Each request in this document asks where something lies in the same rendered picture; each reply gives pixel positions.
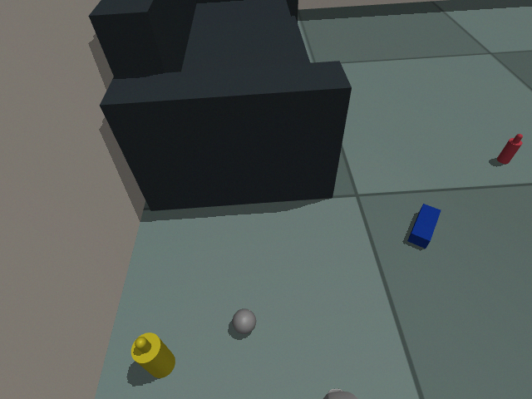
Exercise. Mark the sofa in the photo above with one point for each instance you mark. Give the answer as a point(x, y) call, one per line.
point(215, 102)

